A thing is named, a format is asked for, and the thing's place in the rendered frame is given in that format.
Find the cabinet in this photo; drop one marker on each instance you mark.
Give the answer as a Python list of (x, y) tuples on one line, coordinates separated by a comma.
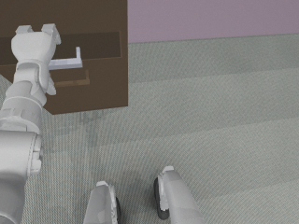
[(108, 76)]

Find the drawer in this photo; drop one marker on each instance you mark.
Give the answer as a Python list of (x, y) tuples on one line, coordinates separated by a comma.
[(93, 45)]

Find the robot left forearm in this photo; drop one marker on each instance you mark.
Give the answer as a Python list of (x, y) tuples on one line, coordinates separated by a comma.
[(22, 108)]

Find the right robot shin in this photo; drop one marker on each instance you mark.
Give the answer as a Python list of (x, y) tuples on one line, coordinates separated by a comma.
[(163, 200)]

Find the robot left hand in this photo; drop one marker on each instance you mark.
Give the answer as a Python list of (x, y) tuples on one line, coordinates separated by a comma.
[(41, 46)]

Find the handle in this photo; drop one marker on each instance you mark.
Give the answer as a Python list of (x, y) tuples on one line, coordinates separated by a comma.
[(66, 63), (72, 84)]

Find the right robot foot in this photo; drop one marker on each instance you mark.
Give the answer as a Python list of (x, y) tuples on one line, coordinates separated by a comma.
[(162, 214)]

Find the left robot upper arm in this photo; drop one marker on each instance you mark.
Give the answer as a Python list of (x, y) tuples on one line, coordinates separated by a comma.
[(21, 155)]

